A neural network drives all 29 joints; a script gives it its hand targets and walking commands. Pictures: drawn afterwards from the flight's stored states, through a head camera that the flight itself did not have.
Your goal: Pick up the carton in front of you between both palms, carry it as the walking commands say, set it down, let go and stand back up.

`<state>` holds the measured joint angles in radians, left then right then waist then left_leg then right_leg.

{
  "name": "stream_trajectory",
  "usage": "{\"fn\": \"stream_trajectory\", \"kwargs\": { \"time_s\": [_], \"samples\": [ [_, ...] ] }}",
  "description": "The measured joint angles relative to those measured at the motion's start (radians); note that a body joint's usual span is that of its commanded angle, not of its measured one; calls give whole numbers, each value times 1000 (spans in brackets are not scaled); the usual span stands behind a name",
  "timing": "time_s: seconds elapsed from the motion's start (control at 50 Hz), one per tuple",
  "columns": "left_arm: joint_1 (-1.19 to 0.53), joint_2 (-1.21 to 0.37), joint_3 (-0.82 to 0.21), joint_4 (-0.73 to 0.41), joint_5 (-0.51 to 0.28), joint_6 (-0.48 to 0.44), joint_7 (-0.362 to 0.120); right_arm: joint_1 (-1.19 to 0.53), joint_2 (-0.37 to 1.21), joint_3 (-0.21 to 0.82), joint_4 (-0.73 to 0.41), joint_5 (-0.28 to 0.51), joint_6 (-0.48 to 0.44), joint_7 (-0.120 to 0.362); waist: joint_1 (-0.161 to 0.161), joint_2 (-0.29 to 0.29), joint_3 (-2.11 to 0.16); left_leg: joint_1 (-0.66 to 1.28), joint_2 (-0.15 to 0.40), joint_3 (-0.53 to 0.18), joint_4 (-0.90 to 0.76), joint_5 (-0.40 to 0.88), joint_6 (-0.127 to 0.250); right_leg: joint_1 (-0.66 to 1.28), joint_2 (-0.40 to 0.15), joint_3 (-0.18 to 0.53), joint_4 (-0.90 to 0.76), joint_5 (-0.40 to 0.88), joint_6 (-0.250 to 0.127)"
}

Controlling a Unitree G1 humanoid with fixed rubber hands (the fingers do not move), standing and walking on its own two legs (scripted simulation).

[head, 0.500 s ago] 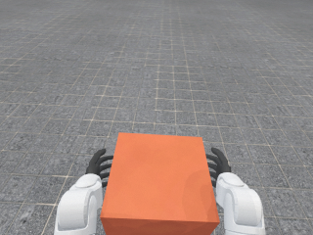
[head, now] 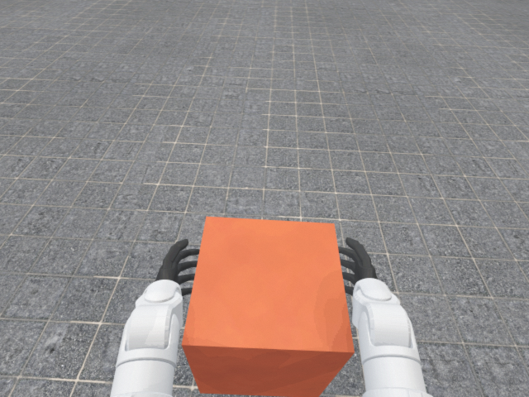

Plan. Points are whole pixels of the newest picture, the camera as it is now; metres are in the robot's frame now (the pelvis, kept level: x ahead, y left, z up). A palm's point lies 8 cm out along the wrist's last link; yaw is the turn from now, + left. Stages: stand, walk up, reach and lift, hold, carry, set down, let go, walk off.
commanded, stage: carry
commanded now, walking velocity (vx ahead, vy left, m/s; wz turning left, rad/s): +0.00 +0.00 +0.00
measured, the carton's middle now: (264, 311) +0.29 +0.00 -0.05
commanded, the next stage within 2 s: none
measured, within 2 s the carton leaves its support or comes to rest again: neither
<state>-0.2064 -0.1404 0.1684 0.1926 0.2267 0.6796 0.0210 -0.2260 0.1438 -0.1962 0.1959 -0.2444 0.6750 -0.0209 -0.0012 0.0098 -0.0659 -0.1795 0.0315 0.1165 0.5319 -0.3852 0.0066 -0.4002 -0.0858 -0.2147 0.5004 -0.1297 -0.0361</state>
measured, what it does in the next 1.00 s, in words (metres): walks ahead: left foot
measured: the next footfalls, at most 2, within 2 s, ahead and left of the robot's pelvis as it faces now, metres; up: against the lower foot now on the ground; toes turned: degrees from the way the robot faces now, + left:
left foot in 0.96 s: +0.27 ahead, +0.14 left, +0.00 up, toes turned +13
right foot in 1.30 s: +0.46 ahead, -0.09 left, +0.00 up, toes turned +11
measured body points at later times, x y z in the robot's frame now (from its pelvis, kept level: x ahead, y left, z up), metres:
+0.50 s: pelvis +0.01 +0.00 +0.00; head -0.01 +0.00 +0.45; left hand +0.31 +0.16 +0.03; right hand +0.31 -0.15 +0.04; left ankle -0.07 +0.10 -0.73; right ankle +0.08 -0.11 -0.73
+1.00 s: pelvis +0.19 +0.03 +0.00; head +0.19 +0.04 +0.45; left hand +0.49 +0.18 +0.03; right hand +0.49 -0.13 +0.04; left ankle +0.24 +0.13 -0.73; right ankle +0.08 -0.10 -0.72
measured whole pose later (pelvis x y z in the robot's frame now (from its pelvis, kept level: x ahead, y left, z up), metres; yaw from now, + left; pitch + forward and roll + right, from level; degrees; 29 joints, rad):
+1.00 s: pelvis +0.19 +0.03 +0.00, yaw +0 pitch +3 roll +0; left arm -0.16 -0.13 0.13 0.06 0.21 0.75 0.03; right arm -0.18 0.14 -0.16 0.09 -0.21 0.72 -0.02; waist 0.00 -0.03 -0.09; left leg -0.35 0.07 0.22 0.48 -0.16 0.03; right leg -0.15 -0.13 -0.18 0.57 -0.41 0.03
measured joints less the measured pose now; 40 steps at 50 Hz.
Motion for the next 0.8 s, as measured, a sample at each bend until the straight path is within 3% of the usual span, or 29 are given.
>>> {"fn": "stream_trajectory", "kwargs": {
  "time_s": [0.16, 0.42, 0.52, 0.58, 0.64, 0.72, 0.8],
  "samples": [
    [10, 1, -13, -73, -11, 30, 0, 8, -1, 16, -71, 17, 31, -3, -1, 3, 3, -9, 1, -2, 13, -8, 2, -7, -1, -1, 9, -5, 2],
    [17, 2, -16, -61, -8, 53, -1, 15, -2, 19, -59, 12, 55, -1, 2, 3, -11, 4, -3, -1, 9, -11, 7, 5, -4, 1, 8, -8, 9],
    [41, 6, -21, -55, -11, 55, -1, 32, -5, 35, -48, 5, 59, -1, -1, 15, -28, 70, 3, -1, -73, 5, 7, 29, 5, 1, 39, -162, 41],
    [31, 5, -13, -54, -12, 51, -2, 20, -3, 30, -47, 3, 56, -1, -2, 25, -28, 101, 14, -7, -99, 1, -4, 59, 18, -7, 20, -150, 36],
    [-1, 0, -6, -42, -9, 45, -6, 7, -1, 11, -58, 3, 53, 0, -2, 45, -21, 76, 46, -21, -10, -47, -20, 86, 38, -36, 3, -70, 0],
    [-2, -1, -19, -43, -2, 44, -5, 20, -4, 4, -66, 12, 44, 3, 12, 1, -5, -115, 29, -33, 312, -143, 1, 119, 28, -46, -37, -110, -15],
    [46, 6, -53, -114, -30, 45, 17, 49, -8, 27, -118, 33, 42, 2, 24, -29, 14, -225, 31, -12, 229, -52, 9, 194, 16, -31, -155, -77, 6]
  ]
}}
